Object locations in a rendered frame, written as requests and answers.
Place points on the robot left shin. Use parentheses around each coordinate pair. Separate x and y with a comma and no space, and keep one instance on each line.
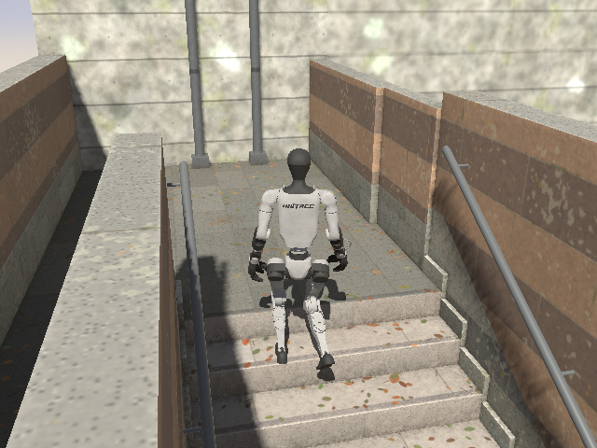
(278,313)

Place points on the left robot hand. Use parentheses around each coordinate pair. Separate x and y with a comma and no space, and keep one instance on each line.
(253,268)

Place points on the right robot hand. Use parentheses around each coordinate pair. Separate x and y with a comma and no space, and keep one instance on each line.
(343,262)

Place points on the right robot forearm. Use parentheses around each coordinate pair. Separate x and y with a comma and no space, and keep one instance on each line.
(338,247)

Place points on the robot left upper arm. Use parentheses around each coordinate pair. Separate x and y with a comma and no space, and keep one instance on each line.
(269,198)

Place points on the robot shin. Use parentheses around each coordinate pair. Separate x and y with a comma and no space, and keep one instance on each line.
(318,328)
(278,313)

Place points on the left robot forearm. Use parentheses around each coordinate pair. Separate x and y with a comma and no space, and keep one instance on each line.
(256,249)

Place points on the robot right upper arm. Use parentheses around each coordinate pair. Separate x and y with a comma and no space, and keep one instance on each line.
(328,199)

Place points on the robot right shin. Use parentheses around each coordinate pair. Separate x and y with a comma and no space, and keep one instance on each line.
(318,328)

